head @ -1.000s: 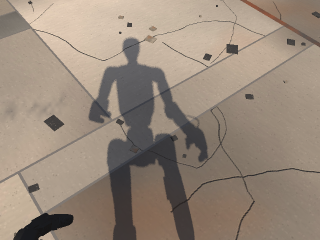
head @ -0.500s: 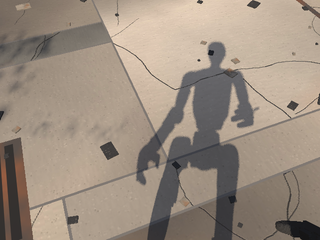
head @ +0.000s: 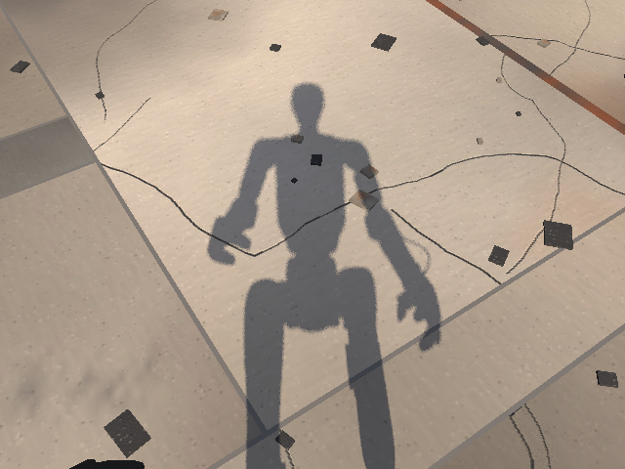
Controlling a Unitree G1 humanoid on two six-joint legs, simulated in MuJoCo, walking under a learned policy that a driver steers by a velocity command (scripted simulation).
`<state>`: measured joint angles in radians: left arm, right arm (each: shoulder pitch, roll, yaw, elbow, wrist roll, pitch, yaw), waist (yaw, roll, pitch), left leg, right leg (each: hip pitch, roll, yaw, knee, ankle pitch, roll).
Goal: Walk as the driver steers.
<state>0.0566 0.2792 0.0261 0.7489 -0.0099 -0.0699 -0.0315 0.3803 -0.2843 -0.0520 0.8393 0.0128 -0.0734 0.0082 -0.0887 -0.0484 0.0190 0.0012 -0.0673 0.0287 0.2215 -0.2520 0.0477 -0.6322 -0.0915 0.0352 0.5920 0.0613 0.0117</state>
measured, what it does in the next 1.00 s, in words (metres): walks ahead: right foot, then left foot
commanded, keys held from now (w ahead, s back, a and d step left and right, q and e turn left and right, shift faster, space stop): w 0.32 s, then w+e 0.14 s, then q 0.54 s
